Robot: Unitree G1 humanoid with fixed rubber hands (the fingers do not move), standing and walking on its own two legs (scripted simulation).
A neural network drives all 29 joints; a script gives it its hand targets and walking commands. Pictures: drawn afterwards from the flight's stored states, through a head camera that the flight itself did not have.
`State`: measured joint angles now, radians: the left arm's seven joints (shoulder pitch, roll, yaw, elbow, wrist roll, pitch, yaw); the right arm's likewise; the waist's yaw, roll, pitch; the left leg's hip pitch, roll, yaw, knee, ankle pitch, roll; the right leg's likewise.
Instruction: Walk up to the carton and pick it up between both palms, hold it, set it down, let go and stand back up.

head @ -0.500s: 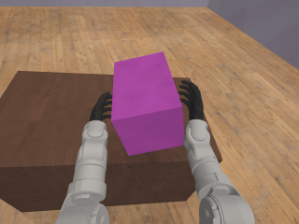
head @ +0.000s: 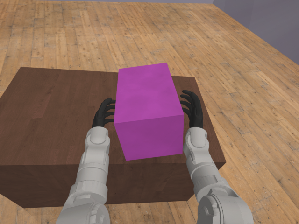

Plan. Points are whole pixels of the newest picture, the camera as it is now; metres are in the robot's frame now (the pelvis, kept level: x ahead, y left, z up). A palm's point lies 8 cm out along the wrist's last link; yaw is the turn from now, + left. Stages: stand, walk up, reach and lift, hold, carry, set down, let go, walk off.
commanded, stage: set down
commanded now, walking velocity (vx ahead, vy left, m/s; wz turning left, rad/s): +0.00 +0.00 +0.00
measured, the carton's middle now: (148, 107) +0.47 +0.00 +0.02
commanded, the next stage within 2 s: none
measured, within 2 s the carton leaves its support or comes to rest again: neither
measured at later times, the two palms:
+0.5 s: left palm (100, 129) +0.37 +0.14 +0.02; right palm (189, 127) +0.37 -0.12 +0.05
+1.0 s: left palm (102, 133) +0.38 +0.14 -0.02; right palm (184, 128) +0.40 -0.12 +0.01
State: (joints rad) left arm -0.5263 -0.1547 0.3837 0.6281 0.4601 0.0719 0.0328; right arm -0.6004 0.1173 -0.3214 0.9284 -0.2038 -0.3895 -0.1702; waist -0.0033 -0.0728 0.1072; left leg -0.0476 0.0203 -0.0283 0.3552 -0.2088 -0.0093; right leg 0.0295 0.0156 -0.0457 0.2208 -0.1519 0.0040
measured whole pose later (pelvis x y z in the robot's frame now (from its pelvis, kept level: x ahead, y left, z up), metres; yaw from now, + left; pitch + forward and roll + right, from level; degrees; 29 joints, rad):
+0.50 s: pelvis +0.01 +0.00 +0.00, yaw +0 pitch -1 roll -1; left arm -0.53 -0.15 0.42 0.74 0.46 -0.08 0.06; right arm -0.60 0.14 -0.44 1.01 -0.30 -0.45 -0.16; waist 0.01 -0.07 0.09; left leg -0.12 0.02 -0.03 0.36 -0.21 -0.01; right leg -0.04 0.02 -0.05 0.22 -0.15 0.00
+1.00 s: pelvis +0.03 +0.00 +0.00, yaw +0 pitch +9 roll -1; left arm -0.53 -0.15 0.48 0.86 0.46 -0.26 0.10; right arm -0.64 0.14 -0.54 1.10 -0.41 -0.52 -0.16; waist 0.01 -0.06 0.01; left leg -0.29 0.02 -0.03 0.35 -0.21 -0.01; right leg -0.22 0.02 -0.05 0.23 -0.16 0.00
